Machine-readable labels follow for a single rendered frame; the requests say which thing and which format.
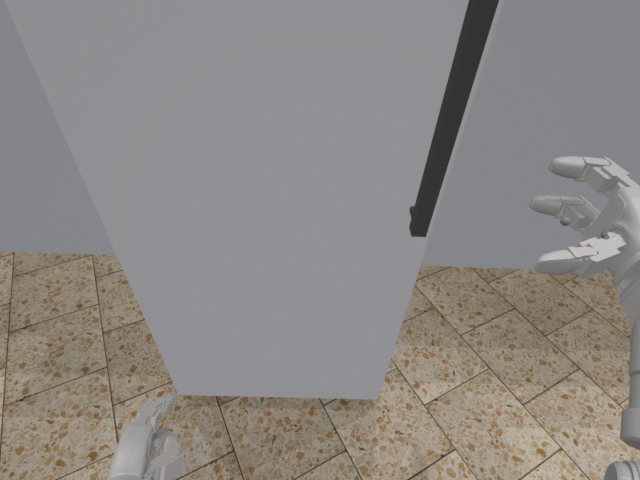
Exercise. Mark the robot right upper arm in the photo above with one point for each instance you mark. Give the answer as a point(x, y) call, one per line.
point(626, 470)

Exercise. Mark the robot left hand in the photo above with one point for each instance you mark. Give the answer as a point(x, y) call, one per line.
point(138, 445)

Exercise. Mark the handle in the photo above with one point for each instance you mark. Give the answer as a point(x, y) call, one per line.
point(475, 29)

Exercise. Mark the robot right hand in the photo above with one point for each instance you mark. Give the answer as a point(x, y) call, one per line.
point(621, 217)

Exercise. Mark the fridge door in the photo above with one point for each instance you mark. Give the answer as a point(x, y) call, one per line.
point(253, 163)

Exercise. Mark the robot right forearm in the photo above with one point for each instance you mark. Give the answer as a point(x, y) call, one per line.
point(627, 283)

